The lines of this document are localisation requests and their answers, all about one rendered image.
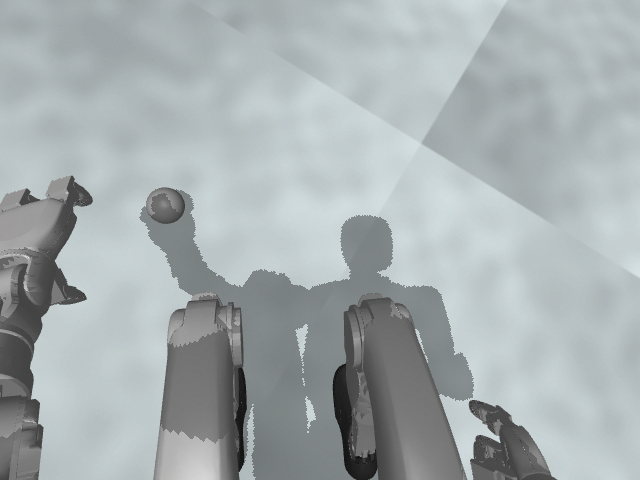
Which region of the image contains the left robot arm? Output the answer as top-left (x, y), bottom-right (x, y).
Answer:
top-left (0, 249), bottom-right (56, 480)

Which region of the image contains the right robot foot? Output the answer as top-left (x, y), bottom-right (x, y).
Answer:
top-left (333, 364), bottom-right (377, 480)

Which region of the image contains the ball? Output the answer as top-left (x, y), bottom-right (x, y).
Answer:
top-left (146, 187), bottom-right (185, 224)

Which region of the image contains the right robot hand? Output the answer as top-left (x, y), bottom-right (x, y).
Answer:
top-left (469, 400), bottom-right (551, 480)

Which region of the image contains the left robot hand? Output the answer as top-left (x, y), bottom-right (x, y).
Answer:
top-left (0, 175), bottom-right (93, 306)

